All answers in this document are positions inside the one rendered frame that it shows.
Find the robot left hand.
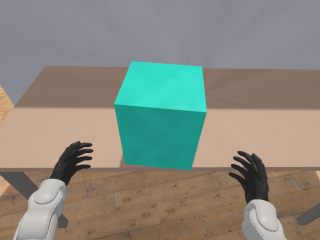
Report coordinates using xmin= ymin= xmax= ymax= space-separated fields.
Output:
xmin=49 ymin=141 xmax=93 ymax=186

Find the table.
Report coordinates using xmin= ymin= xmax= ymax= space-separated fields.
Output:
xmin=0 ymin=66 xmax=320 ymax=229

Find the carton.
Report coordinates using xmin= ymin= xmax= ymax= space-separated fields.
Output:
xmin=114 ymin=61 xmax=207 ymax=171

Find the robot left forearm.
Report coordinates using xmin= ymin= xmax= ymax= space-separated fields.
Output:
xmin=13 ymin=178 xmax=67 ymax=240

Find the robot right hand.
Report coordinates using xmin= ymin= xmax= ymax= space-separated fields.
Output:
xmin=228 ymin=151 xmax=269 ymax=204

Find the robot right forearm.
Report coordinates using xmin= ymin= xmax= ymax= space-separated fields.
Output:
xmin=242 ymin=199 xmax=287 ymax=240

